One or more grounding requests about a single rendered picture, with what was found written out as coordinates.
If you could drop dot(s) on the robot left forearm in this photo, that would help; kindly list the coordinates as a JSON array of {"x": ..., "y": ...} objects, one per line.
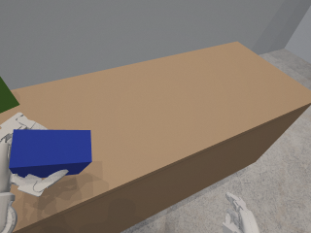
[{"x": 8, "y": 215}]

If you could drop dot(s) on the sponge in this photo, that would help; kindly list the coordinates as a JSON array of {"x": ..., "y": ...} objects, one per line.
[{"x": 42, "y": 152}]

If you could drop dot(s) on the right robot hand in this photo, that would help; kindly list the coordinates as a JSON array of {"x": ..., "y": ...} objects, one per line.
[{"x": 244, "y": 221}]

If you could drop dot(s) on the left robot hand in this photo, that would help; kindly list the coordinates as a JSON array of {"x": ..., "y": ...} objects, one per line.
[{"x": 31, "y": 184}]

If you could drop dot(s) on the table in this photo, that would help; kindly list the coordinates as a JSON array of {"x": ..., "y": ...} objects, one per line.
[{"x": 161, "y": 130}]

